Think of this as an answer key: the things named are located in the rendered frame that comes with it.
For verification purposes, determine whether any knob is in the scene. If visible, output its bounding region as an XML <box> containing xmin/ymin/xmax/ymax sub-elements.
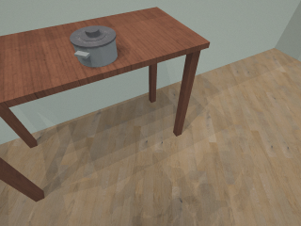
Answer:
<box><xmin>85</xmin><ymin>26</ymin><xmax>100</xmax><ymax>36</ymax></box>

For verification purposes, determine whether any pot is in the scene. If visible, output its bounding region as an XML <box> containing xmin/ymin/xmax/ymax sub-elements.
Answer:
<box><xmin>73</xmin><ymin>40</ymin><xmax>118</xmax><ymax>68</ymax></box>

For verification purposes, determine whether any lid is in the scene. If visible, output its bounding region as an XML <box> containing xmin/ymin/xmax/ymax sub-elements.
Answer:
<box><xmin>70</xmin><ymin>25</ymin><xmax>117</xmax><ymax>49</ymax></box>

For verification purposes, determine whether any table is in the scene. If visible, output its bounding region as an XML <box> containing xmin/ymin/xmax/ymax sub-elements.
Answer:
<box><xmin>0</xmin><ymin>7</ymin><xmax>210</xmax><ymax>202</ymax></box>

